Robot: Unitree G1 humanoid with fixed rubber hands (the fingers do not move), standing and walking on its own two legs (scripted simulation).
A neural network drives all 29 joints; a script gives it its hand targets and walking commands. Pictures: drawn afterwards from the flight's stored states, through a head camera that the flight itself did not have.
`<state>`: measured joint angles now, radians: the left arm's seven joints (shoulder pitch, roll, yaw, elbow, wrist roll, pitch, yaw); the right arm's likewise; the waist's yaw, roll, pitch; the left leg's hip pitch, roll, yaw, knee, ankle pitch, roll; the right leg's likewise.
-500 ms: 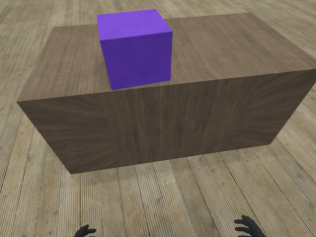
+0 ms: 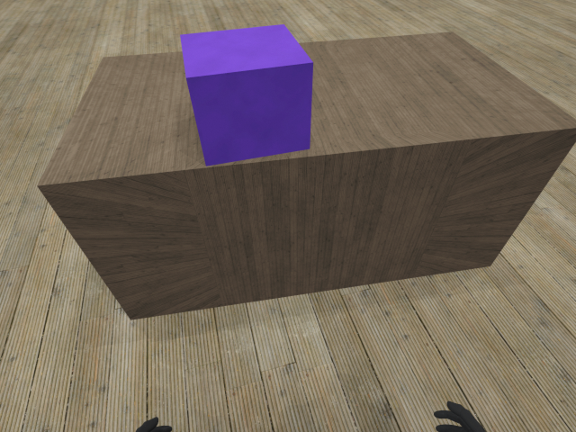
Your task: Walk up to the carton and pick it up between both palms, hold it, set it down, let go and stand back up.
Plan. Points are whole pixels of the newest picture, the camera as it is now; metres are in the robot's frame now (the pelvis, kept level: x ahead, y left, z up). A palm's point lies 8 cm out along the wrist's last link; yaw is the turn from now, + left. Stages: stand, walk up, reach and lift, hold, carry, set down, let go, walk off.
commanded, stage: stand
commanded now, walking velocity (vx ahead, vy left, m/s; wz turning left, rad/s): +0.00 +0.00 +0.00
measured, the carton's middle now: (246, 93) +0.92 +0.11 +0.04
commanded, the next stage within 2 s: walk up in 1.84 s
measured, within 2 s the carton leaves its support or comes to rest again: neither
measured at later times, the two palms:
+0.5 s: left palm out of the picture +0.10 +0.24 -0.11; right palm out of the picture +0.11 -0.25 -0.10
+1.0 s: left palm out of the picture +0.08 +0.24 -0.12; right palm out of the picture +0.09 -0.25 -0.11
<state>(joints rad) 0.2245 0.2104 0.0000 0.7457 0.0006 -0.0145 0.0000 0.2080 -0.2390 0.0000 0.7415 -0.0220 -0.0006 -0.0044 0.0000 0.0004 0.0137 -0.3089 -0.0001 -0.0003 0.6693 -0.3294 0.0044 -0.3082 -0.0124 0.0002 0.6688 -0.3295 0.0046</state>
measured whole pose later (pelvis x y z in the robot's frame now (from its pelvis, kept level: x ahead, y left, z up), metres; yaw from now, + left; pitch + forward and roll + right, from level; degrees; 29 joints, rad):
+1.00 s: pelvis -0.01 +0.00 +0.00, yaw +0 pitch -3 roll +0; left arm 0.22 0.22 0.00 0.86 0.00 -0.02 0.00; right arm 0.21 -0.25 0.00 0.86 -0.02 0.00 0.00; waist 0.00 0.00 0.04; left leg -0.30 0.00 0.00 0.66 -0.31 0.00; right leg -0.30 -0.01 0.00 0.66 -0.31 0.01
